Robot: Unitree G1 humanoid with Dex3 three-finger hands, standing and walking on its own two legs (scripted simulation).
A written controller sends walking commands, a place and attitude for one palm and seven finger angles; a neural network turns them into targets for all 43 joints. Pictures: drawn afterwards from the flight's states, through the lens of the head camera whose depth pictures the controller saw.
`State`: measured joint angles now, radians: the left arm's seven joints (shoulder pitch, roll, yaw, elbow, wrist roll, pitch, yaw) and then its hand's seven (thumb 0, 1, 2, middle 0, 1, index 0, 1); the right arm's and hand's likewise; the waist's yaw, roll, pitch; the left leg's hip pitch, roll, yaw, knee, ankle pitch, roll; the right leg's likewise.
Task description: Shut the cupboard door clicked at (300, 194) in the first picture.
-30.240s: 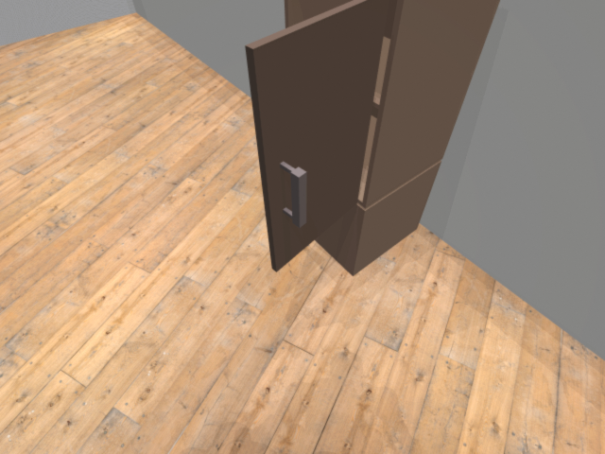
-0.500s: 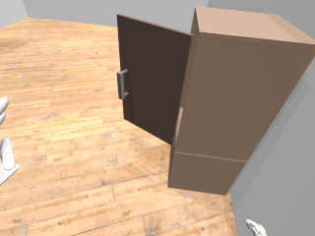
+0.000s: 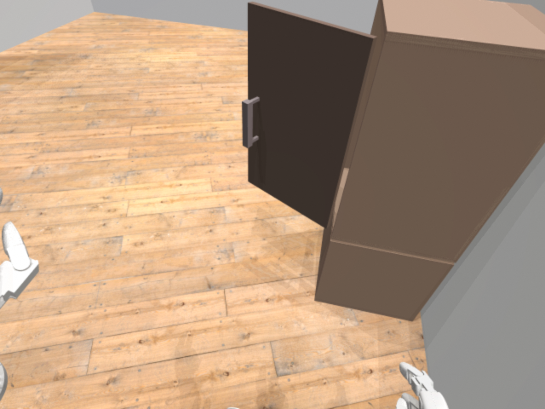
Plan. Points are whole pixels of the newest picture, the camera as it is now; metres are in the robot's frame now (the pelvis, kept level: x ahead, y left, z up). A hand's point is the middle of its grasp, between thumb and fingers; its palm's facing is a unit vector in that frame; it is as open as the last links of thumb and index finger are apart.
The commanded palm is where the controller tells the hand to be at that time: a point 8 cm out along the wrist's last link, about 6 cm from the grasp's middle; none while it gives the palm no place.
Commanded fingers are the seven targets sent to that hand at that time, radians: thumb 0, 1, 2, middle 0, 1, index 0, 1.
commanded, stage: stop stepping back and stand still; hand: left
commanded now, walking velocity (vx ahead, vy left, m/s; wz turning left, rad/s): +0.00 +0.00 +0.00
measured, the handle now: (251, 122) +0.92 +0.11 -0.05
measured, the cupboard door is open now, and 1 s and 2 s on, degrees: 62 62 62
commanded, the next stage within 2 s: let the arm hang, fingers relaxed in 0.68 s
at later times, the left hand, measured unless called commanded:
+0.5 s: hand out of the picture +0.18 +0.30 +0.18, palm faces +0.41 -0.81 -0.42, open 7.4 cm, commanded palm +0.11 +0.34 +0.19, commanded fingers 0.00 0.90 0.90 -0.20 -0.30 -0.20 -0.30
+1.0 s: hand out of the picture +0.09 +0.24 -0.11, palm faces -0.04 -0.95 -0.30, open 7.4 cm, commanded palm none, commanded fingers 0.00 0.90 0.90 -0.20 -0.30 -0.20 -0.30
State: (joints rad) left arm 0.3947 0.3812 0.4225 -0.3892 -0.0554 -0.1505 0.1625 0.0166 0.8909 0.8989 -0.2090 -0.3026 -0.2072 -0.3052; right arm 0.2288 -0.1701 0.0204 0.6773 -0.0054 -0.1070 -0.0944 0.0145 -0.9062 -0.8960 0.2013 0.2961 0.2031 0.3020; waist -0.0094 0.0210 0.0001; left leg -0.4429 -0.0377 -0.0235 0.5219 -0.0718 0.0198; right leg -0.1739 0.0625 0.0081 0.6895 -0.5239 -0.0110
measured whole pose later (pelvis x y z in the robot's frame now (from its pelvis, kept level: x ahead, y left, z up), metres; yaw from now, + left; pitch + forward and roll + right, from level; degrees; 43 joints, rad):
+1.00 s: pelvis -0.05 +0.03 +0.01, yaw +1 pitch -1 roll +0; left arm 0.23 0.26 0.00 0.65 0.03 0.06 -0.01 0.01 0.91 0.90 -0.20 -0.30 -0.19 -0.30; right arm 0.14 -0.32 -0.01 0.83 -0.02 -0.01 0.01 0.01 -0.91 -0.90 0.20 0.30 0.20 0.30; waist -0.05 0.04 0.01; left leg -0.36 0.00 0.03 0.59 -0.22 0.02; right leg -0.28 -0.02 0.02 0.61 -0.32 0.02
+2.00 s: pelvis -0.01 +0.03 +0.03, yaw +1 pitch -2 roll +0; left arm 0.14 0.28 0.01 1.11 0.02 -0.01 0.00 0.01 0.91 0.90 -0.20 -0.30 -0.20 -0.30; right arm 0.13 -0.30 -0.01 1.10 -0.01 0.00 -0.01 0.00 -0.91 -0.90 0.20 0.30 0.20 0.30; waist -0.01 0.00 0.04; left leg -0.18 0.01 0.02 0.36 -0.16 0.00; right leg -0.08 0.00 0.02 0.34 -0.24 0.01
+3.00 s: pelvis -0.01 +0.03 +0.00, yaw +12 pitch -2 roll +0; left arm 0.19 0.22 0.05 0.99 0.02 0.05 0.02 0.01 0.91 0.90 -0.20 -0.30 -0.20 -0.30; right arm 0.23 -0.20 -0.04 1.00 -0.02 0.05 0.01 0.01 -0.91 -0.90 0.20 0.30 0.20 0.30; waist -0.03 -0.03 0.12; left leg -0.34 0.00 0.04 0.67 -0.26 0.02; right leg -0.24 -0.07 -0.10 0.81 -0.53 0.03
